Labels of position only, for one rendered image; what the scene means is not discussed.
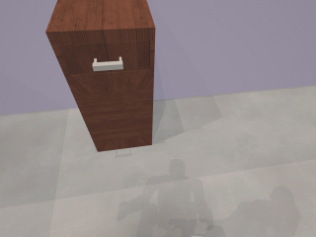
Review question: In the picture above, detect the handle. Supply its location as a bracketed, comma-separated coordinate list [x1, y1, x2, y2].
[92, 56, 123, 71]

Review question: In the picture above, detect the drawer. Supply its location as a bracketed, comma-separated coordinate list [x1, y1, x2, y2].
[58, 39, 149, 75]

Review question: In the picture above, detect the cabinet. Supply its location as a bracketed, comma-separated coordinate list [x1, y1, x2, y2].
[45, 0, 156, 152]

